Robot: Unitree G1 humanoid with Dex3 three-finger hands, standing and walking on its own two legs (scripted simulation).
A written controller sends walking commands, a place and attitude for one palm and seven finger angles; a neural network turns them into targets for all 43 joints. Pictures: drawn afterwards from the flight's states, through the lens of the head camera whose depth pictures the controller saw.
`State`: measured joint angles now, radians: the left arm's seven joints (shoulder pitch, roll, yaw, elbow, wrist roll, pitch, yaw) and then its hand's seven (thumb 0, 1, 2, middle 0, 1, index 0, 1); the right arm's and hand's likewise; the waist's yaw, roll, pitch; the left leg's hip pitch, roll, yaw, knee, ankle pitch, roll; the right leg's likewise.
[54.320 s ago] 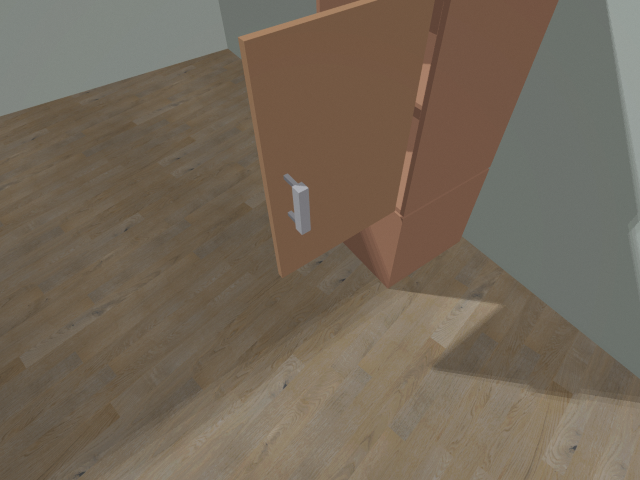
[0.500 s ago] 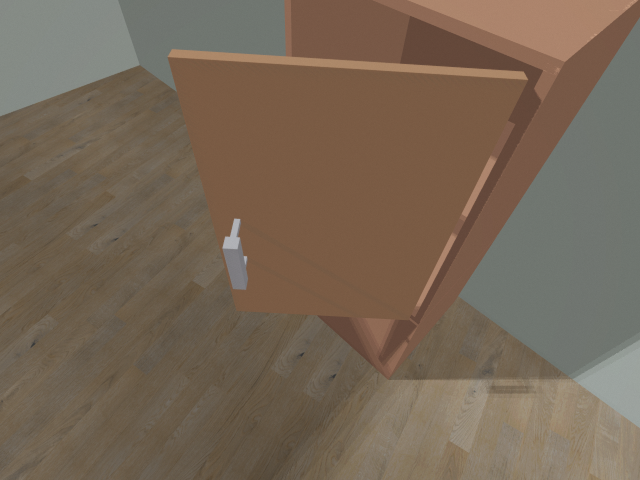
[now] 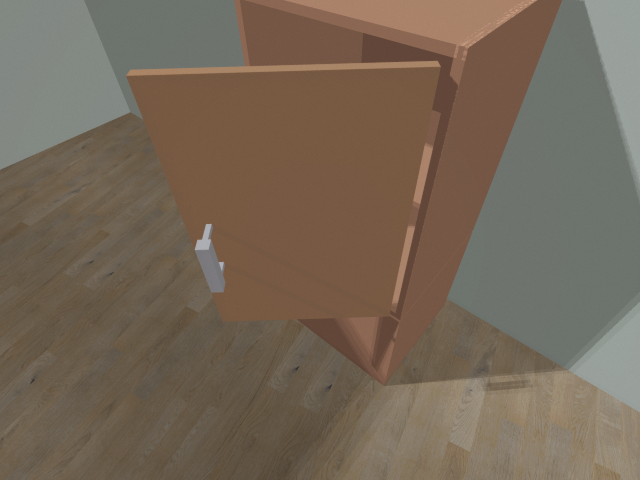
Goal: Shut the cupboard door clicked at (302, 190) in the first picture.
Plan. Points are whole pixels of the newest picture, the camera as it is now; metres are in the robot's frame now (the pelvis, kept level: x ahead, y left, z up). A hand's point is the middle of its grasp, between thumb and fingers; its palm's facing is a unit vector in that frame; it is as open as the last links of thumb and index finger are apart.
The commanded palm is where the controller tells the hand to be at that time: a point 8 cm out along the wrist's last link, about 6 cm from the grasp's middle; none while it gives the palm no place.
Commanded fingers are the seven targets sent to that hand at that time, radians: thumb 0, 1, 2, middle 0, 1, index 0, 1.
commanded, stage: come to a stop and stand still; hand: left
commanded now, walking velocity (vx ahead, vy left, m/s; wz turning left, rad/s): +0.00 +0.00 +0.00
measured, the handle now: (213, 258) +0.49 +0.22 -0.06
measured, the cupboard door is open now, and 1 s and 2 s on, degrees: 42 42 42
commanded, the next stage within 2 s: look again from close up in 0.16 s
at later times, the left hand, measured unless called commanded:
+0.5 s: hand out of the picture +0.04 +0.19 -0.16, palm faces -0.02 -0.97 -0.22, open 7.4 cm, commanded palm none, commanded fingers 0.00 0.90 0.90 -0.20 -0.30 -0.20 -0.30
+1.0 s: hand (161, 401) +0.22 +0.22 -0.01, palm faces +0.27 -0.95 -0.12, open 7.2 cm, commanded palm +0.13 +0.25 -0.05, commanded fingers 0.00 0.90 0.90 -0.37 -0.48 -0.37 -0.48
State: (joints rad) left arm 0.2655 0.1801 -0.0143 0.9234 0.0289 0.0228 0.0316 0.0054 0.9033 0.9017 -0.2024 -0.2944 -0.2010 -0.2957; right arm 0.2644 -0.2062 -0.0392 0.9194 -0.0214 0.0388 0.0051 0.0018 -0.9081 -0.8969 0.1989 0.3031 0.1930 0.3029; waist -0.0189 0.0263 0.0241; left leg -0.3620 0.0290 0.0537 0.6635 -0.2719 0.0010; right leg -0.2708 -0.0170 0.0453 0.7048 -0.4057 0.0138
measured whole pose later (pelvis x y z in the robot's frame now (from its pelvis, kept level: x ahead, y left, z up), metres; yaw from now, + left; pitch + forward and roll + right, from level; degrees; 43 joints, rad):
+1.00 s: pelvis +0.02 +0.00 -0.01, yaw +2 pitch +4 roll +1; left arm 0.37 0.20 0.15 0.22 -0.17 -0.26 -0.01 0.01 0.91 0.90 -0.23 -0.33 -0.23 -0.33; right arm 0.26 -0.23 -0.05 0.77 0.02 -0.28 -0.05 0.01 -0.90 -0.90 0.20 0.30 0.20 0.30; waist -0.01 0.00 -0.07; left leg -0.51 0.01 0.02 0.75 -0.33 -0.01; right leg -0.39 -0.05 -0.04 0.78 -0.49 0.01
